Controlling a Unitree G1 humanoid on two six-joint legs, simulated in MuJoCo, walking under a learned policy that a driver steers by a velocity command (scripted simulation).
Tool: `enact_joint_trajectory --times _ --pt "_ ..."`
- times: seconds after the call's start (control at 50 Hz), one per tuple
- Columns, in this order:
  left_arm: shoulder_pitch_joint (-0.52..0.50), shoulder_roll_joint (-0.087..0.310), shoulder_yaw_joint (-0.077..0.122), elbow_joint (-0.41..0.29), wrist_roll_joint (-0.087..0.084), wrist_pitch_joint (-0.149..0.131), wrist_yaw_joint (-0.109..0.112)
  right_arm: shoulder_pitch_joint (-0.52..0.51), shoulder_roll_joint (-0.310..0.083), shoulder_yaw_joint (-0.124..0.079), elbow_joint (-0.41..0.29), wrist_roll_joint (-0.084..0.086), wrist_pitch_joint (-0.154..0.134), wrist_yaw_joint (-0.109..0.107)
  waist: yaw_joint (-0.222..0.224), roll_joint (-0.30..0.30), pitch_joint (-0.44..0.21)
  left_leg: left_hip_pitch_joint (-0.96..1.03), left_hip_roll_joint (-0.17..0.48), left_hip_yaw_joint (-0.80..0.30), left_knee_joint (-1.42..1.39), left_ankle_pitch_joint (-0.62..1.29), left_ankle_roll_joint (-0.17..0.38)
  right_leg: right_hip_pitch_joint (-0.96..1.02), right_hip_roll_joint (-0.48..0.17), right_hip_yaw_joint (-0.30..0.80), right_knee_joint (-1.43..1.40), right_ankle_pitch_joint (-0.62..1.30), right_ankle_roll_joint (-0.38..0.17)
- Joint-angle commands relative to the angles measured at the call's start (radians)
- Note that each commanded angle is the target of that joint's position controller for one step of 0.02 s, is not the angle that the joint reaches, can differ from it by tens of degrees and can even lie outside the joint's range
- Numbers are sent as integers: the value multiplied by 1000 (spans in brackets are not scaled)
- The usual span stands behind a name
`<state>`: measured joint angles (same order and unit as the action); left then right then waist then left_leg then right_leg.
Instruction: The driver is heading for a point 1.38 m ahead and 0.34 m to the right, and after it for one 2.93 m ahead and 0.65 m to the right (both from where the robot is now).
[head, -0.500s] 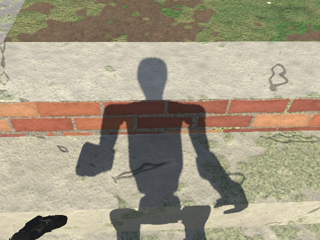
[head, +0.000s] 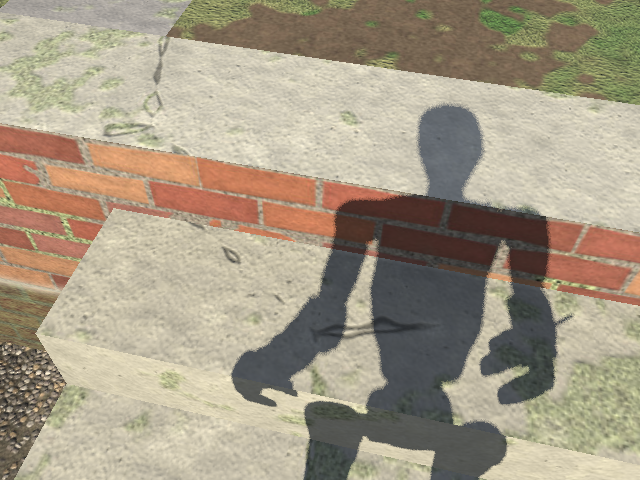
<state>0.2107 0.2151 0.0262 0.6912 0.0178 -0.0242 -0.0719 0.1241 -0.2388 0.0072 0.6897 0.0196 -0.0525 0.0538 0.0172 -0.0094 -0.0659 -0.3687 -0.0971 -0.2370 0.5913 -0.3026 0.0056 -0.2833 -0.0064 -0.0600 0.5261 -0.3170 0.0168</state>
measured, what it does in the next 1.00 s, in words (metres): climbs, turning right: left foot, then right foot 0.18 m higher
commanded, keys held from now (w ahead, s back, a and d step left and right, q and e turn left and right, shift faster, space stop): e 0.20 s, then w+e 0.64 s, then w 0.16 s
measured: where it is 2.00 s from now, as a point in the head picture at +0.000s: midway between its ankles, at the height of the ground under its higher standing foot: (456, 220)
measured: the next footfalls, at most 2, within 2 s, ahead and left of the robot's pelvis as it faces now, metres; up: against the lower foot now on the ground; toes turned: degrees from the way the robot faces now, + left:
left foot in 0.56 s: +0.10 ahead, +0.14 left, +0.00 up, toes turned -15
right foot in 0.92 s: +0.28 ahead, -0.13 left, +0.18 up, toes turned -28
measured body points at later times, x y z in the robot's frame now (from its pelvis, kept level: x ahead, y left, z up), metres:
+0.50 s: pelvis +0.04 +0.01 +0.01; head +0.04 +0.01 +0.46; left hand +0.16 +0.22 -0.12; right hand +0.17 -0.25 -0.07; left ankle +0.04 +0.14 -0.65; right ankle -0.05 -0.11 -0.73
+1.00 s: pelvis +0.22 -0.01 +0.07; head +0.23 +0.00 +0.52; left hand +0.52 +0.03 +0.00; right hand +0.06 -0.16 -0.07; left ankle +0.10 +0.15 -0.64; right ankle +0.25 -0.11 -0.55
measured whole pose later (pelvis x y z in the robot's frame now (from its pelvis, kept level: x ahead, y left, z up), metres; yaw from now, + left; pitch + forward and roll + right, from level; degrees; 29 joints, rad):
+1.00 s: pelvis +0.22 -0.01 +0.07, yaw -27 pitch +10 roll -5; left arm -0.06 0.13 -0.06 0.71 0.01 0.05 -0.08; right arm 0.49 -0.16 0.02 1.08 -0.12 -0.08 0.15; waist -0.03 0.08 -0.19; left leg -0.21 0.12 0.06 0.60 0.10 0.13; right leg -0.90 0.10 -0.17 1.18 -0.48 -0.13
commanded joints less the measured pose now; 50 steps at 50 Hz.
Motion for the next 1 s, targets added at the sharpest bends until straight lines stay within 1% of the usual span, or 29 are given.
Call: enact_joint_trajectory --times 0.02,0.06,0.12,0.2,0.24,0.26,0.3,0.38,0.4,0.46,0.54,0.56,0.58,0.6,0.62,0.64,0.66,0.68,0.72,0.78,0.8,0.84,0.88,0.9,0.92,0.94,0.96,0.98,1.0 --pt "-183 27 -21 -89 -11 -52 -53 239 -14 -9 57 6 27 26 -183 7 -123 157 74 53 -87 105 -58 66 -137 146 -28 527 -144" --pt "-105 20 -14 -54 -18 -51 -81 82 -65 -31 30 -8 53 10 -110 -22 -19 81 51 86 -71 103 -60 33 -96 141 -79 337 -88" --pt "-57 83 15 -51 -3 -52 -73 10 -90 -45 7 -3 41 -47 -62 -42 -43 -41 50 120 -64 127 -58 185 -121 198 -53 505 -85" --pt "2 119 50 -72 5 -52 -32 -81 -98 -64 -80 3 -5 -127 -15 -105 -68 -128 63 181 76 41 -71 227 -229 381 -64 628 -235" --pt "-18 70 43 -77 -16 -40 -29 -33 -67 -62 -84 -12 -14 -138 -29 -123 -5 -110 92 210 118 -55 -76 108 -247 435 -136 220 -280" --pt "12 102 60 -68 -7 -38 -16 -33 -74 -68 -99 -33 -13 -142 -3 -152 36 -133 72 249 189 -148 -68 63 -250 474 -195 -27 -319" --pt "150 136 81 -16 23 -51 23 -60 -84 -68 -112 -69 -10 -117 81 -227 76 -343 72 191 625 -228 -30 81 -305 646 -312 -348 -384" --pt "118 6 5 19 45 -63 42 -68 -18 -30 -116 -77 -15 -58 41 -64 37 -657 96 161 976 -158 51 207 -232 544 -235 -148 -334" --pt "106 18 4 15 32 -66 47 -93 -8 -23 -133 -83 -14 -58 33 -58 10 -625 112 196 900 -201 33 214 -213 502 -239 -56 -323" --pt "-117 142 37 -56 27 -66 55 20 -11 -16 -122 -95 -2 -43 -79 -95 -15 -73 120 258 510 -201 -18 -154 -119 366 -296 99 -272" --pt "-214 172 51 -93 54 -43 3 382 -54 -49 43 -47 5 -32 -210 -42 -5 322 85 243 -189 237 -33 -142 -110 414 -38 376 -321" --pt "-54 93 45 -37 58 -40 -18 408 -91 -61 60 -68 6 -37 -162 18 -74 430 124 244 -216 252 11 -150 -52 358 185 375 -294" --pt "114 -38 22 -18 36 -51 -35 457 -202 -84 47 -97 -9 -47 -92 201 -156 593 357 -34 -120 788 277 -374 91 255 541 114 -202" --pt "140 -32 19 -17 41 -85 -39 552 -261 -90 35 -91 -7 -52 -143 346 -179 689 586 -439 -203 785 507 -693 176 233 1033 -256 -123" --pt "74 -26 22 -2 17 -97 -41 509 -203 -67 101 -102 -6 -37 -98 248 -24 564 630 -556 -309 174 481 -990 142 262 1499 -174 -150" --pt "-78 -24 11 -2 -12 -85 -15 427 -62 -26 155 -101 -2 -6 -82 183 137 415 571 -374 -300 -178 373 -1205 80 254 1770 -32 -228" --pt "-135 -20 6 -4 -11 -66 6 388 71 21 180 -117 0 13 -66 143 108 357 502 -239 -307 -182 309 -1243 84 242 1841 50 -285" --pt "-159 -47 -9 -13 -9 -43 9 407 132 43 232 -120 11 18 -59 73 96 330 470 -140 -311 -62 280 -1246 80 262 1847 113 -334" --pt "-227 -116 -53 -58 -14 -10 -3 369 149 50 302 -141 17 6 -17 38 70 202 402 59 -360 35 220 -1211 33 219 1777 101 -369" --pt "-340 -82 -75 -87 -22 7 -32 299 80 34 324 -166 -19 -28 12 84 30 37 298 268 -492 193 207 -1043 -32 33 1494 145 -333" --pt "-440 -31 -74 -139 -29 16 -27 342 72 38 351 -164 -18 -10 -12 34 -5 18 309 298 -526 209 201 -987 -53 4 1257 185 -311" --pt "-578 -32 -85 -177 -10 75 -26 383 -30 27 356 -124 -23 39 -15 129 7 -94 366 309 -686 667 269 -709 -8 -135 1003 -199 -234" --pt "-379 -69 -89 -112 -17 100 -53 400 -164 9 360 -85 -58 61 82 208 -69 135 417 373 -474 1651 269 -583 53 -184 971 -74 -192" --pt "-302 -46 -84 -82 -14 98 -52 419 -205 -14 351 -67 -70 56 80 198 -95 343 429 383 -379 1841 246 -598 96 -186 774 -89 -179" --pt "-272 -26 -76 -64 -10 89 -44 473 -212 -22 369 -70 -69 51 60 229 -128 461 442 381 -297 1974 239 -546 142 -205 644 -133 -182" --pt "-200 5 -59 -51 -28 89 -27 479 -247 -35 398 -107 -56 68 98 289 -172 402 432 378 -181 2130 247 -369 171 -144 570 -125 -211" --pt "25 70 -40 51 -44 89 -5 525 -191 -29 385 -185 -50 89 122 152 -318 90 391 302 58 2000 215 47 114 98 543 38 -285" --pt "281 149 -5 145 -21 92 23 423 -167 -33 321 -186 -36 107 216 13 -335 -190 263 264 317 1494 214 252 50 394 267 -102 -326" --pt "436 195 18 199 37 85 24 327 -76 -41 347 -137 -6 137 262 -228 -260 -399 47 150 1014 429 162 159 -135 826 -94 -271 -438"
